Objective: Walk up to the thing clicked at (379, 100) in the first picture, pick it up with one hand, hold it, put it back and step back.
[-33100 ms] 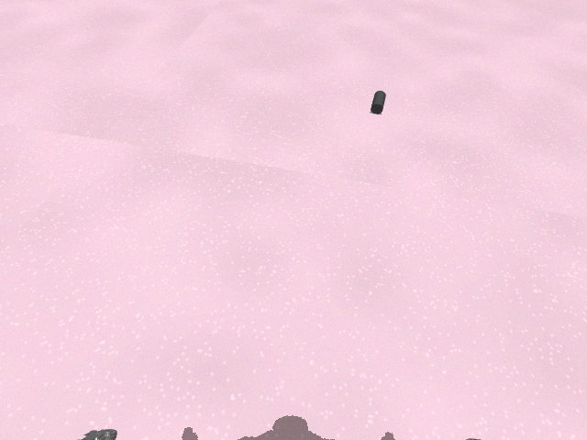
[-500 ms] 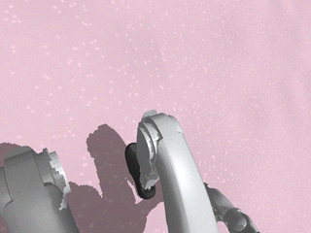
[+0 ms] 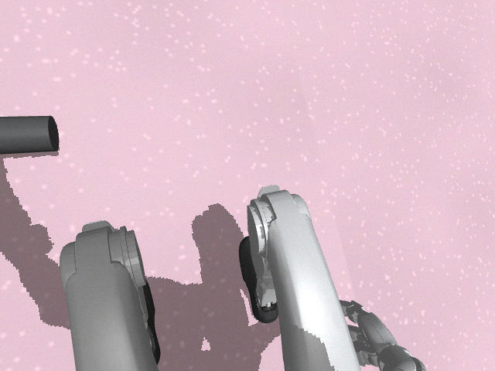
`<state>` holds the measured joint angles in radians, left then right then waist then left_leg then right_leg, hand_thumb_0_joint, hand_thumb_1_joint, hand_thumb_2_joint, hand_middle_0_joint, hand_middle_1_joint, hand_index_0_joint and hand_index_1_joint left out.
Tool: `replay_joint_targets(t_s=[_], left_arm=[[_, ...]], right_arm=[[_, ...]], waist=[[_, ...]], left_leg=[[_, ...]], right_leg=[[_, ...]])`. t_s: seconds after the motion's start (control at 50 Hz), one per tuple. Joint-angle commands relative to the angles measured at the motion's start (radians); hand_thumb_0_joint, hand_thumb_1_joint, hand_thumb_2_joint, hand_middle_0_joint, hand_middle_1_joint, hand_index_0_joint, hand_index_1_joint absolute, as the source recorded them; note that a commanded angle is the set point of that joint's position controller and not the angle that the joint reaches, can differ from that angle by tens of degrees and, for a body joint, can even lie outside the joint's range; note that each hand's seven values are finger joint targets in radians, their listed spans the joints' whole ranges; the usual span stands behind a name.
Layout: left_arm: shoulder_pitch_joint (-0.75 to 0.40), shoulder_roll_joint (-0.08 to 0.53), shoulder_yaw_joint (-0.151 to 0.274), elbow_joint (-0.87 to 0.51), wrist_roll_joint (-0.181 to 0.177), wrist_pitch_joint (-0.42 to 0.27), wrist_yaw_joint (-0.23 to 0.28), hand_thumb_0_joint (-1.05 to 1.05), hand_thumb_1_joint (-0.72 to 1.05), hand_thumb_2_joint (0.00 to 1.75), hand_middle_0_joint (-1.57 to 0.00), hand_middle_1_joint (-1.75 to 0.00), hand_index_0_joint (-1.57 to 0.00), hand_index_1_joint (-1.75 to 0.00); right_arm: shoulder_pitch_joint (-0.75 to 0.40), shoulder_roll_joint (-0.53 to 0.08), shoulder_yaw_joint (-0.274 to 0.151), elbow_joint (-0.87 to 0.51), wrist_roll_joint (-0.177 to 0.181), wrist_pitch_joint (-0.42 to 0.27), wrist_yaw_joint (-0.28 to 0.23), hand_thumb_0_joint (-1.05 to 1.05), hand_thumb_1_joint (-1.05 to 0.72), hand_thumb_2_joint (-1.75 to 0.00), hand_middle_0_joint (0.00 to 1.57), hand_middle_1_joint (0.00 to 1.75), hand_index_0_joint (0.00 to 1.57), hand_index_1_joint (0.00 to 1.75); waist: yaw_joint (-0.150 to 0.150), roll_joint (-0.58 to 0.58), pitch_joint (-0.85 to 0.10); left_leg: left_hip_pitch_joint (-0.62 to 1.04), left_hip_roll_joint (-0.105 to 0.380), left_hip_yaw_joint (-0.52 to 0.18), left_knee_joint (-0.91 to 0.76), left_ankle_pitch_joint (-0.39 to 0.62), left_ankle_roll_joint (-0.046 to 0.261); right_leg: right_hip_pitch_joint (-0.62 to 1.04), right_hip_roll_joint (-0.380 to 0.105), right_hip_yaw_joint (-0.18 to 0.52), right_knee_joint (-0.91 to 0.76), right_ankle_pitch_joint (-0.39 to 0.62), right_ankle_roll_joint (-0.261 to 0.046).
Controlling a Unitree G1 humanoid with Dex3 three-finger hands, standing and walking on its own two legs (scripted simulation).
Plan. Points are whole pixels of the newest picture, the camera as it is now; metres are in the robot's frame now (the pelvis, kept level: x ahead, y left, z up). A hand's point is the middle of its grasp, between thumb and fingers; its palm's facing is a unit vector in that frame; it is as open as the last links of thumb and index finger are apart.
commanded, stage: withdraw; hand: left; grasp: from above
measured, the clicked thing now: (7, 135) +0.50 +0.35 -0.31
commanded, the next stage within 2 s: home in 0.40 s
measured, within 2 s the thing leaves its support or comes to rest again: neither
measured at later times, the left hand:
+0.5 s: hand out of the picture +0.51 +0.34 -0.17, palm faces -0.36 -0.07 -0.93, open 13.3 cm
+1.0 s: hand out of the picture +0.39 +0.35 -0.03, palm faces -0.27 -0.57 -0.78, open 9.2 cm
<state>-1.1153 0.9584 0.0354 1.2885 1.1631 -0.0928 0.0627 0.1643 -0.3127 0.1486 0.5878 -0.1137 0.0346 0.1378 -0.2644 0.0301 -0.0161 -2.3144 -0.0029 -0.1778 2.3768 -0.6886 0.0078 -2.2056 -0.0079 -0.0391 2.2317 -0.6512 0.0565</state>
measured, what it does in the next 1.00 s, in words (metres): rises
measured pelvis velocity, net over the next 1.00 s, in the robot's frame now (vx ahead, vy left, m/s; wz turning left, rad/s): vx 0.00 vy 0.01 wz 0.06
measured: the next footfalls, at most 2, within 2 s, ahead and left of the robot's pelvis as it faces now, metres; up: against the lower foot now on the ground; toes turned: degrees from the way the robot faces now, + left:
none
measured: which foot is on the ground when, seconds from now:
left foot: down 0.00-1.00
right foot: down 0.00-1.00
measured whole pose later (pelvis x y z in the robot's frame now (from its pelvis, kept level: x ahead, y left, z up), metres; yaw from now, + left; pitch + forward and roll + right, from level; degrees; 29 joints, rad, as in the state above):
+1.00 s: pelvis +0.00 +0.01 +0.08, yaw +3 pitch +36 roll -10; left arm -0.51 0.69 0.18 0.58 0.60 0.00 -0.12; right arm 0.19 -0.30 0.02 0.58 -0.01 0.11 0.07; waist -0.11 0.03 -0.14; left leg -2.09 0.00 -0.12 2.13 -0.68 0.02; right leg -2.00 -0.03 -0.01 2.01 -0.64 0.06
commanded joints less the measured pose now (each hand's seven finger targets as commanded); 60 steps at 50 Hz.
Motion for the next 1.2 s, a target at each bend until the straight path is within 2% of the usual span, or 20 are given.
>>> replay_joint_targets(t_s=[0.0,0.1,0.16,0.18,0.22,0.28,0.38,0.44,0.52,0.6,0.68,0.74,0.8,0.84,0.9,0.96,1.0,1.08,1.12,1.18], left_arm=[[-0.254,0.200,0.022,-0.220,-0.043,-0.062,-0.105,0.00,-0.44,0.93,-0.17,-0.92,-0.17,-0.92],[-0.229,0.259,0.085,-0.178,-0.042,-0.193,-0.105,0.00,-0.39,0.88,-0.20,-0.88,-0.20,-0.88],[-0.322,0.285,0.090,-0.177,0.012,-0.278,-0.030,0.00,-0.39,0.88,-0.22,-0.86,-0.21,-0.86],[-0.321,0.308,0.102,-0.139,0.035,-0.293,0.008,0.00,-0.38,0.87,-0.22,-0.85,-0.22,-0.85],[-0.337,0.272,0.081,-0.068,0.063,-0.305,0.095,0.00,-0.39,0.88,-0.19,-0.88,-0.20,-0.88],[-0.410,0.267,0.059,-0.027,0.125,-0.287,0.206,0.00,-0.40,0.89,-0.18,-0.89,-0.19,-0.89],[-0.537,0.339,0.088,-0.028,0.177,-0.218,0.298,0.00,-0.39,0.88,-0.19,-0.89,-0.20,-0.88],[-0.541,0.372,0.110,0.008,0.180,-0.168,0.319,0.00,-0.37,0.86,-0.22,-0.86,-0.22,-0.85],[-0.504,0.394,0.125,0.039,0.167,-0.099,0.284,0.00,-0.27,0.87,-0.24,-0.77,-0.21,-0.76],[-0.366,0.356,0.125,-0.024,0.098,-0.042,0.174,0.00,-0.15,0.78,-0.21,-0.53,-0.19,-0.54],[-0.183,0.297,0.146,-0.156,-0.037,-0.004,0.033,0.00,0.06,0.67,-0.18,-0.38,-0.17,-0.39],[-0.001,0.212,0.170,-0.417,-0.191,0.022,-0.077,0.00,0.30,0.60,-0.15,-0.24,-0.15,-0.24],[0.106,0.173,0.217,-0.716,-0.386,0.047,-0.151,0.00,0.54,0.78,-0.18,-0.26,-0.18,-0.26],[0.207,0.150,0.251,-0.820,-0.479,0.056,-0.165,0.00,0.70,0.84,-0.19,-0.28,-0.19,-0.28],[0.290,0.089,0.270,-0.941,-0.572,0.067,-0.147,0.00,0.89,0.89,-0.20,-0.30,-0.20,-0.30],[0.365,-0.030,0.225,-0.978,-0.643,0.090,-0.119,0.00,0.89,0.89,-0.20,-0.30,-0.20,-0.30],[0.465,-0.130,0.170,-0.963,-0.683,0.122,-0.105,0.00,0.88,0.89,-0.20,-0.30,-0.20,-0.30],[0.557,-0.219,0.107,-1.008,-0.768,0.193,-0.089,0.00,0.79,0.83,-0.19,-0.28,-0.19,-0.28],[0.598,-0.240,0.107,-1.068,-0.825,0.223,-0.076,0.00,0.89,0.89,-0.20,-0.30,-0.20,-0.30],[0.690,-0.279,0.117,-1.118,-0.915,0.266,-0.046,0.00,0.90,0.90,-0.20,-0.30,-0.20,-0.30]], right_arm=[[0.243,-0.287,-0.105,-0.006,0.014,0.053,-0.059,0.00,-0.91,-0.90,0.20,0.30,0.20,0.30],[0.216,-0.268,-0.082,-0.021,0.002,0.073,-0.090,0.00,-0.91,-0.90,0.20,0.30,0.20,0.30],[0.194,-0.251,-0.055,-0.012,-0.014,0.075,-0.093,0.00,-0.91,-0.90,0.20,0.30,0.20,0.30],[0.175,-0.256,-0.047,-0.009,-0.019,0.079,-0.092,0.00,-0.90,-0.90,0.20,0.30,0.20,0.30],[0.162,-0.259,-0.030,-0.004,-0.035,0.082,-0.083,0.00,-0.90,-0.90,0.20,0.30,0.20,0.30],[0.151,-0.268,-0.025,0.018,-0.047,0.070,-0.072,0.00,-0.90,-0.90,0.20,0.30,0.20,0.30],[0.180,-0.292,-0.037,0.032,-0.054,0.038,-0.061,0.00,-0.90,-0.90,0.20,0.30,0.20,0.30],[0.192,-0.298,-0.039,0.027,-0.051,0.022,-0.057,0.00,-0.91,-0.90,0.20,0.30,0.20,0.30],[0.203,-0.292,-0.046,0.019,-0.035,0.010,-0.050,0.00,-0.89,-0.89,0.20,0.30,0.20,0.30],[0.223,-0.280,-0.072,-0.012,-0.013,0.016,-0.037,0.00,-0.89,-0.90,0.20,0.30,0.20,0.30],[0.265,-0.283,-0.111,-0.027,0.002,0.041,-0.035,0.00,-0.89,-0.90,0.20,0.30,0.20,0.30],[0.284,-0.278,-0.150,-0.039,0.032,0.060,-0.040,0.00,-0.90,-0.90,0.20,0.30,0.20,0.30],[0.253,-0.275,-0.185,-0.057,0.062,0.072,-0.056,0.00,-0.90,-0.90,0.20,0.30,0.20,0.30],[0.229,-0.242,-0.190,-0.064,0.084,0.071,-0.067,0.00,-0.90,-0.90,0.20,0.30,0.20,0.30],[0.193,-0.207,-0.208,-0.077,0.105,0.063,-0.082,0.00,-0.90,-0.90,0.20,0.30,0.20,0.30],[0.148,-0.189,-0.221,-0.078,0.113,0.044,-0.095,0.00,-0.90,-0.90,0.20,0.30,0.20,0.30],[0.126,-0.178,-0.224,-0.078,0.116,0.023,-0.101,0.00,-0.90,-0.90,0.20,0.30,0.20,0.30],[0.086,-0.171,-0.225,-0.084,0.125,-0.020,-0.116,0.00,-0.90,-0.90,0.20,0.30,0.20,0.30],[0.066,-0.155,-0.223,-0.101,0.130,-0.042,-0.128,0.00,-0.90,-0.90,0.20,0.30,0.20,0.30],[0.021,-0.130,-0.206,-0.118,0.142,-0.070,-0.147,0.00,-0.90,-0.90,0.20,0.30,0.20,0.30]], waist=[[-0.056,0.237,-0.591],[-0.040,0.199,-0.591],[-0.057,0.268,-0.628],[-0.039,0.298,-0.632],[-0.065,0.339,-0.603],[-0.080,0.414,-0.579],[-0.088,0.497,-0.695],[-0.093,0.485,-0.728],[-0.077,0.473,-0.722],[-0.033,0.463,-0.762],[0.023,0.388,-0.782],[0.076,0.395,-0.878],[0.101,0.374,-0.944],[0.119,0.311,-0.935],[0.139,0.274,-0.893],[0.140,0.279,-0.793],[0.135,0.259,-0.716],[0.142,0.254,-0.653],[0.147,0.236,-0.675],[0.155,0.181,-0.628]], left_leg=[[0.469,-0.009,0.080,-0.282,0.216,0.016],[0.483,-0.014,0.077,-0.253,0.235,0.011],[0.519,-0.006,0.083,-0.251,0.218,0.007],[0.535,-0.005,0.088,-0.256,0.204,0.007],[0.534,-0.005,0.090,-0.259,0.163,0.008],[0.557,-0.004,0.088,-0.268,0.102,0.000],[0.614,-0.003,0.081,-0.257,0.155,-0.002],[0.594,-0.003,0.086,-0.232,0.182,0.003],[0.559,-0.005,0.086,-0.240,0.182,0.005],[0.586,-0.006,0.085,-0.280,0.225,0.002],[0.609,-0.011,0.100,-0.307,0.295,-0.002],[0.717,-0.010,0.106,-0.362,0.377,-0.006],[0.792,-0.004,0.083,-0.430,0.382,-0.005],[0.812,0.000,0.067,-0.467,0.372,0.005],[0.862,0.004,0.036,-0.560,0.274,0.010],[0.937,0.023,-0.002,-0.687,0.138,0.005],[0.968,0.030,-0.015,-0.764,0.088,0.002],[1.070,0.036,-0.016,-0.875,0.028,-0.004],[1.108,0.032,0.019,-0.892,0.058,-0.002],[1.117,0.023,0.042,-0.938,0.057,0.005]], right_leg=[[0.365,0.031,-0.108,-0.241,0.202,-0.106],[0.353,0.025,-0.101,-0.234,0.193,-0.106],[0.335,0.033,-0.113,-0.206,0.192,-0.099],[0.305,0.036,-0.112,-0.195,0.180,-0.101],[0.269,0.040,-0.124,-0.181,0.159,-0.095],[0.196,0.040,-0.141,-0.154,0.125,-0.094],[0.186,0.032,-0.151,-0.116,0.187,-0.093],[0.201,0.030,-0.143,-0.107,0.211,-0.089],[0.195,0.028,-0.133,-0.104,0.206,-0.092],[0.260,0.029,-0.124,-0.127,0.218,-0.095],[0.339,0.031,-0.118,-0.183,0.240,-0.102],[0.427,0.026,-0.101,-0.229,0.296,-0.110],[0.450,0.023,-0.088,-0.268,0.303,-0.109],[0.479,0.023,-0.075,-0.303,0.299,-0.100],[0.488,0.016,-0.057,-0.377,0.223,-0.096],[0.486,0.012,-0.057,-0.442,0.140,-0.088],[0.510,0.011,-0.055,-0.494,0.119,-0.081],[0.592,0.008,-0.052,-0.599,0.099,-0.075],[0.674,0.008,-0.045,-0.664,0.111,-0.076],[0.797,0.006,-0.026,-0.760,0.107,-0.074]])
